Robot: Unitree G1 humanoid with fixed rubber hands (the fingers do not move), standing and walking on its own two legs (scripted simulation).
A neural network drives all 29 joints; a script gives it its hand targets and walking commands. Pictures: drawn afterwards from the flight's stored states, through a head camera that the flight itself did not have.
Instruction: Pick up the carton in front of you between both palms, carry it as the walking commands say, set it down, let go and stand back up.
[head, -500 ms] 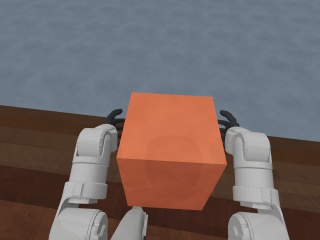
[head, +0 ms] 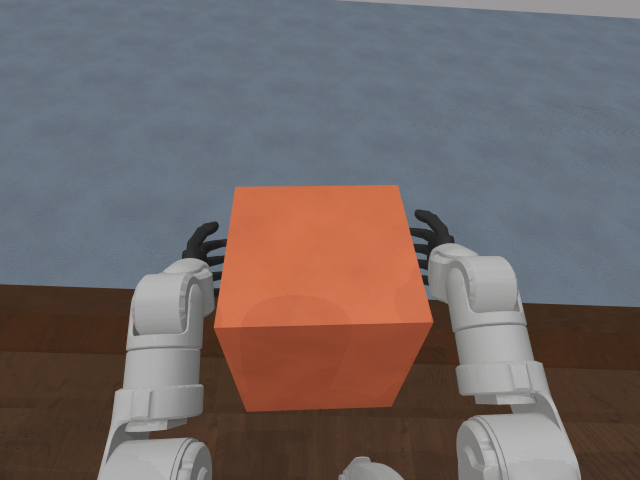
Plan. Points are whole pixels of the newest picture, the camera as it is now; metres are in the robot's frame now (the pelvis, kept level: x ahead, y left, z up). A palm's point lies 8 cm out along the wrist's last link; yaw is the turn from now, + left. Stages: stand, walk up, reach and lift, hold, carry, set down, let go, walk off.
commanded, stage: carry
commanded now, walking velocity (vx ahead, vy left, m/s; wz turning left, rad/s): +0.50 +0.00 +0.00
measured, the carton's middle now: (318, 304) +0.35 -0.01 +0.02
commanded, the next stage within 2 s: none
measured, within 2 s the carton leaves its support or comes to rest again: neither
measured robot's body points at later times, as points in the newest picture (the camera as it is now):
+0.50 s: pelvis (291, 359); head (297, 182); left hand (240, 188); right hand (369, 199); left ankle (279, 439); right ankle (338, 475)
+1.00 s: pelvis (297, 268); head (292, 135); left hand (238, 178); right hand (325, 171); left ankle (267, 339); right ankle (309, 380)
